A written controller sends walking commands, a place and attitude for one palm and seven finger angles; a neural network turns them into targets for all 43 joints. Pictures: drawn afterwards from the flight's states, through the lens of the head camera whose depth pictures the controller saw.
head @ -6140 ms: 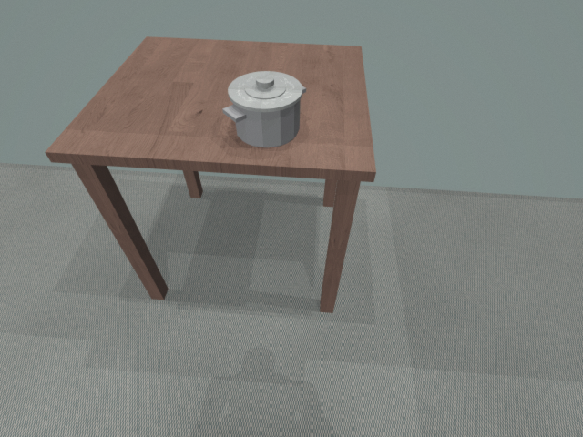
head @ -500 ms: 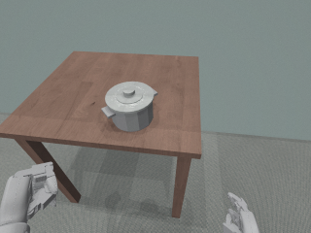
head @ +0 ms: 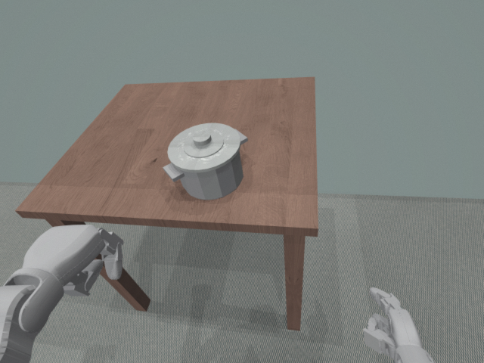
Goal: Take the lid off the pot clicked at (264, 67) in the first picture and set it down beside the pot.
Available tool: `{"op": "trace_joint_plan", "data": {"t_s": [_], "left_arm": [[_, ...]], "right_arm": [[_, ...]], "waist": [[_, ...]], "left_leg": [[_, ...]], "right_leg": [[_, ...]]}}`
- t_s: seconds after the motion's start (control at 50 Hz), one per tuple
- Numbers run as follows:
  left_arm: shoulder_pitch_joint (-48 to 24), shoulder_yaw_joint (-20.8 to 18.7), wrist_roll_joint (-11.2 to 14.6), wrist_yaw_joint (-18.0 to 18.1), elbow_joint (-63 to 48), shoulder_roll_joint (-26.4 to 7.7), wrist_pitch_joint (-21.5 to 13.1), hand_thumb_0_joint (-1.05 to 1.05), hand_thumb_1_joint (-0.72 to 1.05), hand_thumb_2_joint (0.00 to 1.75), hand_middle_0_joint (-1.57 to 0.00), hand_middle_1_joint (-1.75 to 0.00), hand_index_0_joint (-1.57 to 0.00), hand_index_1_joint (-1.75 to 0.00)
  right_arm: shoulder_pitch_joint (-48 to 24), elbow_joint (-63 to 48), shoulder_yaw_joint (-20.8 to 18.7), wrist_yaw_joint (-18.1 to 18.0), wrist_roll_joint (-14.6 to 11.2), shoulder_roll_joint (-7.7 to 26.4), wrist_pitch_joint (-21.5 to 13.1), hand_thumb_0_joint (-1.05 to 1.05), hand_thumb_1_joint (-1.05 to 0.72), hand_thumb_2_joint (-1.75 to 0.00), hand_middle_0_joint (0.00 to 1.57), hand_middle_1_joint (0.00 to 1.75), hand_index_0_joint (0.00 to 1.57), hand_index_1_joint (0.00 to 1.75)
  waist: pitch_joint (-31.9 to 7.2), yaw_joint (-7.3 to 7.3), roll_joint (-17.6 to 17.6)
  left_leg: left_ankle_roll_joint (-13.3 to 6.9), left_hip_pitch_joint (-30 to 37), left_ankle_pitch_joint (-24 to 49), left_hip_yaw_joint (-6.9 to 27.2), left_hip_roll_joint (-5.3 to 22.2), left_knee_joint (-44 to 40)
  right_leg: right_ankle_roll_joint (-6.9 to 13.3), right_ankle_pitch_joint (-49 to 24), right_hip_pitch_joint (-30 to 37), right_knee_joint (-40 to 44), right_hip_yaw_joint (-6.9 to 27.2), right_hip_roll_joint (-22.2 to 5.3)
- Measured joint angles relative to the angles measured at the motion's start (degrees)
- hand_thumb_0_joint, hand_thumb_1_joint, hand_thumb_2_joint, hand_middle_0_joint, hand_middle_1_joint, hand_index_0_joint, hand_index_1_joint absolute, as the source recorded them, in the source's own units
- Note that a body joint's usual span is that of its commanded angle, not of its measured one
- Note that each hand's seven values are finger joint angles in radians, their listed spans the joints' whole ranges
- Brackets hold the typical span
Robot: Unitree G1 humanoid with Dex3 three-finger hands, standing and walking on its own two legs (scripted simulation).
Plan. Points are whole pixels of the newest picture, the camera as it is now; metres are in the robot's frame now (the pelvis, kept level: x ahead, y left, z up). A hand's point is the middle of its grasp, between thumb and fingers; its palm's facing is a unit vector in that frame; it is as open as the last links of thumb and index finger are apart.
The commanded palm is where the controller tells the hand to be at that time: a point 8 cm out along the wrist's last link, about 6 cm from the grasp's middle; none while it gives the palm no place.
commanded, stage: reach forward and open the fingers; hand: left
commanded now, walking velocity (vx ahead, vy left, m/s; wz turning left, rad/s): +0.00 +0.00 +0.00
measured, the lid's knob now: (202, 138) +0.55 +0.16 +0.09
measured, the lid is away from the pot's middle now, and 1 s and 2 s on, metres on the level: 0.00 0.00 0.00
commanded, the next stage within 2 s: move the open hand above the knob in 0.62 s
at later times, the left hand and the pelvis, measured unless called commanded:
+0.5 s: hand (93, 229) +0.26 +0.26 +0.14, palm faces -0.17 -0.02 -0.98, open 9.3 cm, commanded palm +0.25 +0.25 +0.21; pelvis -0.01 +0.01 +0.00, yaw +0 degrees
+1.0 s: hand (114, 194) +0.32 +0.25 +0.15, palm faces -0.22 -0.02 -0.97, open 9.8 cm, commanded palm +0.31 +0.24 +0.22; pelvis -0.01 +0.01 +0.00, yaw +1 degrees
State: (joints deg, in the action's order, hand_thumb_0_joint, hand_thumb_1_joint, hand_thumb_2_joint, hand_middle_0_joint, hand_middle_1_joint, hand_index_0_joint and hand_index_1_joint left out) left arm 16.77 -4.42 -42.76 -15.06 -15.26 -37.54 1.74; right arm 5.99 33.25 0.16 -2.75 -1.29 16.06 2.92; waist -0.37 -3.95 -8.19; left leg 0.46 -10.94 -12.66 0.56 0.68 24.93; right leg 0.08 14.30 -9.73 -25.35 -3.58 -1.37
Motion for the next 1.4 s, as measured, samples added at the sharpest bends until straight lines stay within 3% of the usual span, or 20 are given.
{"op": "trace_joint_plan", "data": {"t_s": [0.14, 0.38, 0.5, 0.74, 0.9, 1.16, 1.4], "left_arm": [[-5.0, -0.8, 0.7, -1.2, 1.8, 0.1, -2.4, 0.0, 0.23, 1.2, -1.05, -0.7, -1.06, -0.7], [-14.5, 1.5, -0.3, -2.3, 6.6, -0.3, -1.3, 0.0, -0.09, 1.31, -0.92, -0.28, -0.92, -0.28], [-18.0, 2.1, -0.3, -3.3, 8.0, -0.4, -0.2, 0.0, -0.19, 1.35, -0.88, -0.15, -0.88, -0.15], [-25.9, 4.2, -1.2, -5.6, 10.9, -0.6, 2.4, 0.0, -0.24, 1.39, -0.86, -0.09, -0.87, -0.09], [-32.4, 7.5, -1.8, -8.6, 15.1, 0.5, 6.5, 0.0, -0.25, 1.4, -0.86, -0.08, -0.87, -0.08], [-42.6, 11.2, -3.7, -10.8, 24.7, 1.9, 7.1, 0.0, -0.25, 1.4, -0.86, -0.08, -0.87, -0.08], [-48.9, 12.3, -4.4, -10.0, 31.2, 3.2, 7.0, 0.0, -0.25, 1.4, -0.86, -0.08, -0.87, -0.08]], "right_arm": [[1.3, -0.6, -0.2, 0.7, -0.3, 0.2, 0.3, 0.02, -0.9, -0.9, 0.2, 0.3, 0.2, 0.3], [2.2, 0.2, 0.2, 1.3, -0.8, 0.1, 0.7, 0.02, -0.9, -0.9, 0.2, 0.3, 0.2, 0.3], [2.1, -0.4, 0.4, 1.8, -1.0, 0.1, 0.8, 0.02, -0.9, -0.9, 0.2, 0.3, 0.2, 0.3], [1.2, -1.0, 0.7, 2.3, -1.3, 0.3, 1.2, 0.02, -0.9, -0.9, 0.2, 0.3, 0.2, 0.3], [0.8, -1.0, 0.9, 2.6, -1.7, 0.5, 1.6, 0.02, -0.9, -0.9, 0.2, 0.3, 0.2, 0.3], [2.0, -0.4, 0.9, 2.7, -2.0, 0.5, 2.7, 0.02, -0.9, -0.9, 0.2, 0.3, 0.2, 0.3], [4.4, 0.8, 0.1, 2.9, -2.4, 1.1, 3.4, 0.02, -0.9, -0.9, 0.2, 0.3, 0.19, 0.3]], "waist": [[0.9, -0.05, 0.3], [1.6, 0.63, 0.6], [1.4, 0.96, 0.7], [1.0, 0.82, 1.1], [0.8, 1.13, 1.1], [0.7, 2.69, 2.0], [0.4, 4.18, 2.2]], "left_leg": [[0.0, 0.0, 1.3, 0.3, 0.0, -1.3], [-0.5, 0.2, 2.2, -0.3, -0.6, -2.1], [-0.8, 0.0, 2.2, -0.7, -0.9, -2.0], [-1.2, -0.6, 2.0, -0.6, -1.5, -1.7], [-1.2, -1.6, 1.6, -0.2, -1.7, -0.8], [-0.9, -2.4, 1.0, -0.2, -1.6, -0.2], [-0.8, -2.8, 0.4, -0.5, -1.4, -0.4]], "right_leg": [[0.0, -1.4, 0.2, 1.6, -0.3, 0.1], [-0.4, -2.2, 0.1, 1.9, 0.3, -0.6], [-0.7, -2.2, -0.3, 1.7, 0.7, -0.9], [-1.0, -1.8, -1.0, 1.0, 0.7, -1.4], [-1.0, -1.1, -1.9, -0.1, 0.3, -1.7], [-0.7, -0.1, -3.0, -1.3, 0.3, -1.6], [-0.6, 0.4, -3.6, -1.3, 0.6, -1.4]]}}
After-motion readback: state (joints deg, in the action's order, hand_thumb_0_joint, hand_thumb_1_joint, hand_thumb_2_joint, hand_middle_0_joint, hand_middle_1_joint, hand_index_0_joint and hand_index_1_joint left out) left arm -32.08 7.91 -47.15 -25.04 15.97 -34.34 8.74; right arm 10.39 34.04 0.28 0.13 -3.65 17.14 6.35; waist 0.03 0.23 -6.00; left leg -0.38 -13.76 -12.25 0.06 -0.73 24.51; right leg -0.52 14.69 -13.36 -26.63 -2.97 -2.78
